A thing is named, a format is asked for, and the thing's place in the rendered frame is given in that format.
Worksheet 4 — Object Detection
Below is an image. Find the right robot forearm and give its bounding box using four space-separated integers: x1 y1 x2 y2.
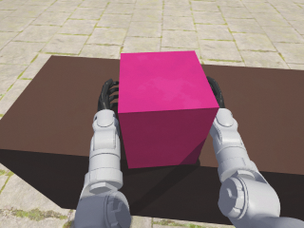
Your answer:
209 108 280 213

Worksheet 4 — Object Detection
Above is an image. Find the pedestal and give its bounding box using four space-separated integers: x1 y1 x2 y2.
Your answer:
0 55 304 226

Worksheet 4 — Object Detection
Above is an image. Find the left robot forearm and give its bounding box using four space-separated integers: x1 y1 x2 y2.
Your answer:
74 109 124 226

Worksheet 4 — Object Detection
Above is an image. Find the robot right hand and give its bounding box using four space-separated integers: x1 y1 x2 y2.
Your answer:
206 76 225 108

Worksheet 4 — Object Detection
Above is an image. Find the robot left hand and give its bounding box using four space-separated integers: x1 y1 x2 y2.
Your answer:
97 79 120 112

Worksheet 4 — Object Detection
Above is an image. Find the carton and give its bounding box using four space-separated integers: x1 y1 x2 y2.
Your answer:
118 50 219 169

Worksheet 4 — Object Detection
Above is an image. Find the right robot upper arm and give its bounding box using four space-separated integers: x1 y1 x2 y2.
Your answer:
218 176 304 228

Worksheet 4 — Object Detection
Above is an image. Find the left robot upper arm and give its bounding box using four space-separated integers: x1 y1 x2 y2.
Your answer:
74 190 132 228

